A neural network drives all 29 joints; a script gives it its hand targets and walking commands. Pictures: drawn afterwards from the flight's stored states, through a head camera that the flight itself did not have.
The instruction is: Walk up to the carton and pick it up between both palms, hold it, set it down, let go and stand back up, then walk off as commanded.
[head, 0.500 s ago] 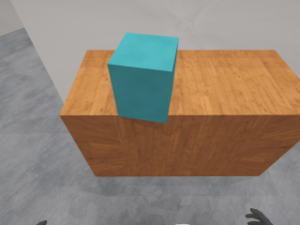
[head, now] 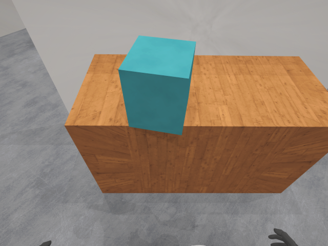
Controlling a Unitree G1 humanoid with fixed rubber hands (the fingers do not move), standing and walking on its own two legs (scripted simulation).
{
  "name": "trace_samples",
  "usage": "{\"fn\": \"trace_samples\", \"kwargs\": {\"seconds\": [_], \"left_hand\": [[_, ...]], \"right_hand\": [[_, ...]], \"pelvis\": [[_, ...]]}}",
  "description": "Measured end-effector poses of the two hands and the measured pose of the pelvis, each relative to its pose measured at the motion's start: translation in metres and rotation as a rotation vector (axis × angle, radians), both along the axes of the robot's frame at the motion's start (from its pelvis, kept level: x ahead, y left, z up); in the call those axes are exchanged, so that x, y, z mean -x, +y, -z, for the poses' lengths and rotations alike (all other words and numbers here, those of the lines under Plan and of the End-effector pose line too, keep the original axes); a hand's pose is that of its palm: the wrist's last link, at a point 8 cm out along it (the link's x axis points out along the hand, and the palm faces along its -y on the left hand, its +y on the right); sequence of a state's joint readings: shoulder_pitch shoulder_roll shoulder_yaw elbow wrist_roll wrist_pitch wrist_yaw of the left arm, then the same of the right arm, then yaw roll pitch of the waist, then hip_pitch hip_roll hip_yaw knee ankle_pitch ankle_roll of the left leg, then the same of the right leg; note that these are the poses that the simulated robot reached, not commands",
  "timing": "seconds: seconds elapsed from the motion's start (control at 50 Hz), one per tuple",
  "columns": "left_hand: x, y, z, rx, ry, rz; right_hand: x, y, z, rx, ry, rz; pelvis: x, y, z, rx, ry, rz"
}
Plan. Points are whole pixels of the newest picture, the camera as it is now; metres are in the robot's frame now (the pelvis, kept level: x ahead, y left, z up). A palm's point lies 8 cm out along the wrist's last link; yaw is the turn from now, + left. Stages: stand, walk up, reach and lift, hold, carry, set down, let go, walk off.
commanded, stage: stand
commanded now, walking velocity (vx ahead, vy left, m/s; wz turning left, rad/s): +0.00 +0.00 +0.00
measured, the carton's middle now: (160, 86) +0.62 +0.03 +0.02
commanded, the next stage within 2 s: none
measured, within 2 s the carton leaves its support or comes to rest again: neither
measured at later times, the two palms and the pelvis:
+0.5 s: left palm out of the picture +0.08 +0.32 -0.09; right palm out of the picture +0.12 -0.31 -0.10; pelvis +0.00 +0.00 +0.00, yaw +0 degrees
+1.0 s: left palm out of the picture +0.08 +0.32 -0.10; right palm out of the picture +0.12 -0.31 -0.09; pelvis +0.00 +0.00 +0.00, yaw +0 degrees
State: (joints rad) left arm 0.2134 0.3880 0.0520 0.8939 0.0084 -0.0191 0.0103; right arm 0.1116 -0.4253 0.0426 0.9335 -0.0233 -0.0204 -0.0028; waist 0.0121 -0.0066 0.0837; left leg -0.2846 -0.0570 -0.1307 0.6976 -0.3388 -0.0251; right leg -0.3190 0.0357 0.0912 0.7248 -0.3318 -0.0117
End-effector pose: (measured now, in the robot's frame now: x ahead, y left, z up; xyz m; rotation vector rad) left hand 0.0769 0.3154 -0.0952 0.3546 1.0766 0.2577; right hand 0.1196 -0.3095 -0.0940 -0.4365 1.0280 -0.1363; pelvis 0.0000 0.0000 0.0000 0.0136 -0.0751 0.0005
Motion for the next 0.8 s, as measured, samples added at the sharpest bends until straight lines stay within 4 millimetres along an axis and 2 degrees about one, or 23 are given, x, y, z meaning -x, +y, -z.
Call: {"fn": "trace_samples", "kwargs": {"seconds": [0.48,0.8], "left_hand": [[-0.0009,0.0014,-0.0064,-0.019,0.009,-0.003],[-0.0024,0.0001,-0.0014,-0.003,0.007,-0.001]], "right_hand": [[-0.0026,0.0018,0.0057,-0.021,0.002,-0.001],[-0.0004,0.0001,0.0012,-0.004,0.011,0.004]], "pelvis": [[-0.0027,-0.0014,-0.0009,-0.002,0.005,0.0],[-0.0029,-0.0003,-0.0011,0.0,0.005,0.0]]}}
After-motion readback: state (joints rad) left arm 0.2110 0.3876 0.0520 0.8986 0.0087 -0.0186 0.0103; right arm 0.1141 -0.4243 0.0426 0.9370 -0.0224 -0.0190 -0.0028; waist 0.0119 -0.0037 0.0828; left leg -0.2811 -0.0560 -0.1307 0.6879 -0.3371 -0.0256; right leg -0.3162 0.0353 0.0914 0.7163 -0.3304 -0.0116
